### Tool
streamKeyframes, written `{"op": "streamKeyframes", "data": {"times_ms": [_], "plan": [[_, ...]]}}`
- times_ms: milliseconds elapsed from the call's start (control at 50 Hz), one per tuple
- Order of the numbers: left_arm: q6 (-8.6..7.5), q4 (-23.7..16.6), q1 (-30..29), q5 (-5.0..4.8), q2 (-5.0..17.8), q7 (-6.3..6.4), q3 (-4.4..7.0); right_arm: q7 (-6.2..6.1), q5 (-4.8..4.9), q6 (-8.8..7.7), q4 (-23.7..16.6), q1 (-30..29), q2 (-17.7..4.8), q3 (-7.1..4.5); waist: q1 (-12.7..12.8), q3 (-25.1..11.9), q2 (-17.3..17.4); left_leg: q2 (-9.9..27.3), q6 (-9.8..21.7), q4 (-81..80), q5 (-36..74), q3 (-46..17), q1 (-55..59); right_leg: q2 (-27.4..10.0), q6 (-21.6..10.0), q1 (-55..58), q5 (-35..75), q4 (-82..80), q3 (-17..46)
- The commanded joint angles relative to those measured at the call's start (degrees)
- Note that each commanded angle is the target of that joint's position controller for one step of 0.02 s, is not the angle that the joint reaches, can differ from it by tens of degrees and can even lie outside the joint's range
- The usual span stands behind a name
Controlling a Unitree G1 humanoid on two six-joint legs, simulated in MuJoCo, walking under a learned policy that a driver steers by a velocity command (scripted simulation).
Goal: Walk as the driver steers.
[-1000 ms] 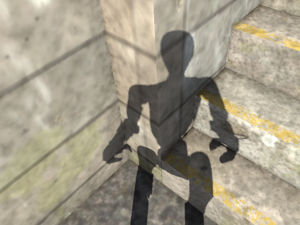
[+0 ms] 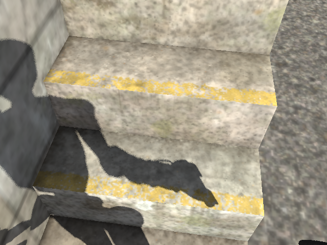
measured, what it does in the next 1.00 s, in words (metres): steps to the right, turning left: left foot, then right foot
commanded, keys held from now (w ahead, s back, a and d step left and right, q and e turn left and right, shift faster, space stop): w+e+shift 0.18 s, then w+q+shift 0.82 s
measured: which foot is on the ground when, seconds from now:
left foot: up 0.00-0.02, down 0.04-0.32, up 0.34-0.82, down 0.84-1.00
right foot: down 0.00-0.02, up 0.04-0.30, down 0.32-0.84, up 0.86-1.00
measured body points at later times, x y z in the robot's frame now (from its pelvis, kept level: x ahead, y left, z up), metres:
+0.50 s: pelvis +0.05 -0.13 -0.01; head +0.06 -0.15 +0.44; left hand +0.32 +0.02 -0.05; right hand +0.06 -0.40 -0.15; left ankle -0.03 +0.03 -0.60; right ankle +0.08 -0.22 -0.74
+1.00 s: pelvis -0.03 -0.10 -0.01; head -0.01 -0.06 +0.44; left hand +0.08 +0.23 -0.10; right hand +0.17 -0.33 -0.09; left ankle -0.06 -0.01 -0.74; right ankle +0.02 -0.24 -0.62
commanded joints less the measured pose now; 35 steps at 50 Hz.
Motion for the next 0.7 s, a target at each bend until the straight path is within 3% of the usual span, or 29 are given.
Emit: {"op": "streamKeyframes", "data": {"times_ms": [20, 40, 60, 80, 100, 120, 140, 160, 180, 200, 220, 240, 260, 280, 300, 320, 340, 360, 380, 400, 420, 440, 480, 520, 540, 600, 640, 680, 700], "plan": [[-2.26, -13.66, -20.26, -2.19, 2.48, -1.42, 0.45, 0.30, 0.60, -1.20, 4.07, 23.79, -8.65, -4.49, -15.33, -11.33, -0.50, 9.40, 0.64, -21.41, 17.64, -9.93, 31.00, -4.57, -4.52, -9.44, 13.66, 12.61, 14.25], [-1.76, -15.98, -18.31, -1.99, -3.94, -2.15, -1.27, 1.57, -1.70, -1.41, 6.05, 27.68, -9.96, -4.26, -11.83, -14.34, 12.71, 23.77, 3.39, -20.44, 14.55, -28.52, 44.26, 2.53, -1.03, -24.84, -20.76, 32.10, 9.61], [-2.03, -15.01, -8.80, -1.82, -2.84, -2.16, -1.14, 1.63, -4.28, -1.45, 2.18, 18.98, -8.90, -3.06, -4.62, -8.60, 12.58, 36.21, 9.64, -26.92, 14.36, -46.28, 35.11, 1.60, 3.93, -36.69, -24.57, 50.30, 8.95], [-1.92, -12.02, -7.18, -3.66, 2.26, -1.66, 0.32, 1.21, -3.66, -2.38, -1.30, 11.78, -9.75, -3.88, -2.87, -1.01, 13.01, 40.30, 15.14, -34.04, -7.89, -56.49, 25.73, -1.02, 6.55, -43.76, -16.74, 59.65, 7.68], [-1.36, -11.69, -8.74, -2.80, 4.73, -0.73, 1.05, 1.06, -2.11, -2.63, -2.00, 7.38, -6.23, -3.18, -2.20, 6.37, 9.52, 34.92, 13.45, -32.83, -16.61, -44.46, 19.46, -3.52, 8.36, -47.55, -11.71, 70.32, 5.40], [-1.84, -7.83, -9.60, -2.94, 6.57, 2.86, 1.70, 0.96, -0.83, 0.86, -5.23, -8.48, -1.07, -1.36, 2.30, 14.02, 22.72, 16.68, 13.29, -24.24, 29.00, -8.69, -1.50, -6.07, 13.73, -32.03, -21.47, 63.93, -3.77], [-1.27, -6.11, -6.01, -2.34, 8.36, 4.21, 2.18, 1.19, -2.18, 2.24, -7.52, -9.87, -3.24, -2.26, 1.33, 8.69, 23.03, 11.56, 12.06, -24.70, 46.37, 0.43, -4.89, -2.83, 16.22, -23.00, -16.95, 57.79, -8.02], [-0.97, -6.20, -4.67, -2.09, 9.17, 4.79, 2.37, 1.04, -2.85, 2.89, -7.29, -8.58, -6.61, -3.04, 2.30, 3.93, 20.75, 10.69, 10.25, -22.95, 49.72, 4.30, -2.16, -5.34, 16.52, -17.35, -11.02, 47.99, -10.73], [-0.31, -5.40, -6.32, -2.62, 7.91, 5.29, 1.94, 0.82, -2.96, 3.93, -7.99, -8.73, -7.66, -3.27, 0.54, 0.94, 17.18, 9.62, 9.34, -20.85, 49.94, 7.67, -1.51, -6.02, 15.64, -12.17, -3.77, 42.30, -13.86], [0.47, -7.48, -13.72, -2.74, 6.20, 5.13, 0.97, 0.88, -3.47, 3.79, -7.97, -2.71, -9.24, -3.34, -3.98, -0.76, 12.59, 12.05, 10.04, -21.04, 45.06, 5.61, 2.05, -8.39, 14.24, -13.66, -0.42, 34.34, -13.52], [0.51, -9.02, -17.68, -2.50, 2.81, 4.53, -0.59, 1.02, -2.47, 3.84, -6.68, 1.15, -9.86, -3.51, -6.35, -3.34, 10.74, 14.23, 10.96, -20.10, 42.37, 2.71, 6.91, -10.21, 12.68, -13.75, -0.04, 25.05, -12.05], [0.30, -9.29, -19.35, -2.69, 1.41, 4.14, -1.18, 1.35, -2.52, 4.12, -6.19, 3.58, -9.55, -3.52, -7.80, -5.60, 10.83, 16.43, 11.35, -19.21, 40.00, 0.22, 10.81, -10.87, 10.68, -12.88, -0.15, 16.66, -11.62], [-0.43, -8.68, -18.99, -3.08, 1.53, 3.42, -0.88, 2.06, -2.76, 3.95, -5.72, 4.58, -9.04, -3.30, -7.72, -7.40, 8.77, 17.97, 10.95, -17.63, 37.16, -0.75, 12.80, -10.63, 8.78, -9.49, 2.68, 7.97, -11.86], [-1.14, -6.67, -15.71, -2.50, 1.53, 3.41, -0.39, 2.78, -2.33, 3.51, -4.59, 6.02, -7.21, -2.52, -6.41, -9.91, 4.89, 17.71, 9.99, -14.46, 32.93, -0.64, 12.66, -8.73, 6.93, -2.29, 11.30, -1.75, -13.48], [-1.46, -5.01, -13.43, -2.06, 2.06, 3.90, 0.27, 3.89, -2.86, 2.61, -2.13, 10.52, -3.15, -0.68, -5.86, -12.21, -0.44, 15.81, 7.50, -10.58, 24.01, 0.89, 10.38, -7.86, 5.70, 6.79, 18.60, -8.70, -12.50], [-1.55, -5.20, -13.87, -1.19, 2.65, 4.22, -0.14, 5.60, -5.37, 1.97, -0.18, 15.62, 1.12, 1.21, -7.76, -14.47, -10.37, 12.67, 2.51, -4.17, -5.35, 2.05, 2.26, -16.30, 4.72, 17.14, 48.19, -3.28, -4.84], [-2.11, -7.09, -16.80, 2.70, 2.86, 4.22, -1.72, 7.13, -5.06, 1.92, 2.50, 22.11, 0.18, 1.61, -9.96, -21.60, -17.60, 10.24, -2.46, 2.34, -18.98, -2.20, 5.25, -30.70, -5.57, 11.87, 52.25, -2.00, 9.43], [-2.08, -7.54, -20.09, 3.80, 1.82, 3.59, -1.56, 7.63, -2.48, 2.25, 3.68, 20.12, -5.65, -0.16, -8.03, -22.66, -12.41, 10.69, -4.63, 7.30, -17.52, -4.26, 11.64, -27.59, -8.43, 4.23, 38.36, -2.30, 5.43], [-2.10, -8.17, -25.51, 2.73, 4.14, 3.51, -0.97, 7.76, -1.04, 2.38, 1.00, 14.33, -7.34, -0.87, -8.94, -15.16, -12.77, 9.08, -5.43, 8.72, -15.73, -3.00, 6.20, -24.86, -7.06, 1.11, 31.15, -2.78, 2.04], [-1.82, -7.74, -25.78, 2.07, 6.17, 4.03, -0.10, 6.92, -1.06, 2.75, 1.54, 11.71, -8.00, -1.47, -7.69, -11.92, -11.77, 7.80, -6.01, 13.50, -16.42, -2.24, 2.16, -24.85, -6.07, 0.36, 28.61, -3.57, 1.32], [-1.79, -7.15, -24.12, 1.59, 7.63, 4.90, 0.38, 5.68, -1.17, 3.51, 1.83, 11.01, -9.19, -2.34, -6.20, -10.60, -11.79, 6.60, -6.99, 24.68, -17.97, -2.56, -0.68, -27.42, -7.44, -0.49, 31.71, -3.74, 2.15], [-1.89, -6.45, -21.77, 1.42, 8.64, 5.41, 0.71, 4.90, -0.74, 4.11, 1.86, 10.96, -9.14, -3.02, -5.46, -9.61, -9.61, 5.60, -7.41, 37.18, -18.55, -3.06, -3.19, -29.24, -9.01, -1.63, 35.47, -4.36, 1.63], [-2.72, -5.37, -21.27, 1.41, 5.95, 6.13, 0.22, 3.04, 0.00, 5.16, 0.44, 10.72, -5.14, -2.98, -5.94, -7.14, -7.29, 5.34, -7.46, 50.93, -17.05, -3.56, -10.04, -28.90, -9.46, -1.33, 32.98, -5.44, -2.23], [-3.21, -4.63, -21.79, 1.44, 3.43, 6.78, -0.41, 1.88, -0.64, 5.42, -1.95, 9.57, -4.27, -3.36, -6.18, -7.14, -3.28, 5.03, -7.31, 56.92, -13.79, -4.16, -14.36, -28.73, -9.10, 0.82, 29.68, -6.78, -4.57], [-3.39, -4.42, -22.59, 1.45, 2.56, 7.16, -0.52, 1.83, -0.79, 5.32, -3.34, 8.13, -4.36, -3.50, -6.80, -6.32, -1.86, 6.11, -7.15, 52.32, -11.09, -5.56, -15.95, -27.96, -8.28, 1.66, 24.95, -7.30, -6.23], [-3.51, -3.99, -24.31, 1.56, 2.01, 8.70, -0.13, 1.94, -1.20, 5.49, -6.21, 7.58, -2.51, -3.09, -7.70, -7.91, -2.95, 6.99, -8.23, 45.02, -9.00, -4.75, -14.45, -28.89, -9.42, 2.90, 21.82, -9.68, -9.37], [-3.64, -3.41, -25.78, 1.31, 2.92, 8.93, 0.62, 2.57, -1.57, 5.60, -7.55, 7.84, -1.12, -2.52, -8.80, -8.25, -4.26, 8.51, -8.32, 33.68, -9.57, -4.29, -11.39, -28.51, -9.09, 1.96, 18.97, -11.20, -12.28], [-3.30, -3.41, -28.27, 0.37, 4.43, 8.61, 1.62, 3.80, -1.82, 5.61, -7.41, 9.46, -0.78, -2.13, -10.03, -9.36, -5.58, 9.11, -6.60, 18.91, -7.55, -2.10, -1.36, -26.27, -7.94, -3.22, 13.86, -11.44, -17.39], [-3.24, -2.78, -27.04, -0.09, 5.94, 8.45, 2.42, 4.45, -2.21, 5.60, -7.69, 8.70, -0.66, -1.88, -9.07, -9.26, -5.76, 9.46, -5.26, 14.60, -7.71, -0.61, -0.16, -27.83, -8.45, -3.03, 10.34, -12.37, -17.07]]}}
Keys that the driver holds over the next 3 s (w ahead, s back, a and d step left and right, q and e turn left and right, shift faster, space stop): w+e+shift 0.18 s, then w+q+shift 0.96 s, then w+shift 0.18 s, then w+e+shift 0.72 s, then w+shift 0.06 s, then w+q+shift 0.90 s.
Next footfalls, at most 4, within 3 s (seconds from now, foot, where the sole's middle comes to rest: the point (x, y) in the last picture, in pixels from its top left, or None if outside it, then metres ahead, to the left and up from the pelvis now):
0.04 left None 0.08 0.06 -0.77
0.32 right None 0.12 -0.23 -0.77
0.84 left None -0.03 0.00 -0.77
1.44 right None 0.13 -0.27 -0.77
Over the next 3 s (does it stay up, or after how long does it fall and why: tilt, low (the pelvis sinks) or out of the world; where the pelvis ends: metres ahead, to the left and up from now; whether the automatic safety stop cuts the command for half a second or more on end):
stays up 0.48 -0.71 0.00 its command is cut before an obstacle from the start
